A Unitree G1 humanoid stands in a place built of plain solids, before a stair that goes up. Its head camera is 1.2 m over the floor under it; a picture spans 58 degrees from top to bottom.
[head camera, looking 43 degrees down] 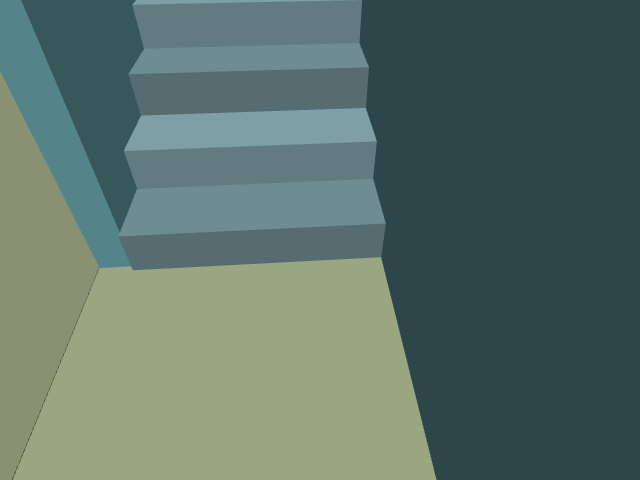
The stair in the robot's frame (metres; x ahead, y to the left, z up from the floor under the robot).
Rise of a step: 0.17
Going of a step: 0.28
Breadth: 0.95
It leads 4 degrees to the left of straight ahead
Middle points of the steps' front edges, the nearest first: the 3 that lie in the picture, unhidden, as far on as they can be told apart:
1.15 0.23 0.18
1.43 0.25 0.35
1.71 0.28 0.52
